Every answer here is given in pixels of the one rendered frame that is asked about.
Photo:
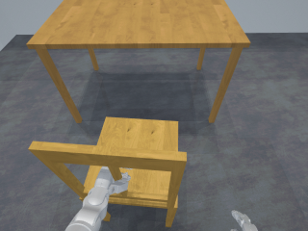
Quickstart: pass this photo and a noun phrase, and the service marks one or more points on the chair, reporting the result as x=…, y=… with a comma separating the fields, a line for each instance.
x=148, y=146

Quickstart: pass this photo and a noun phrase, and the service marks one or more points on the table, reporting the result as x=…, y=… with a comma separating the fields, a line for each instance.
x=135, y=24

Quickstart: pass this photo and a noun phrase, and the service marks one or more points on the left robot hand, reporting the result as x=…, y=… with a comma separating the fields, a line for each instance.
x=106, y=180

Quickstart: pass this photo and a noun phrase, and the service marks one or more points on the right robot hand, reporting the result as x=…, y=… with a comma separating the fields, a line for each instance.
x=244, y=221

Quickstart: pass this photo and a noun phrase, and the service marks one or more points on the robot left forearm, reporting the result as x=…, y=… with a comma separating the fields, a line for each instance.
x=94, y=209

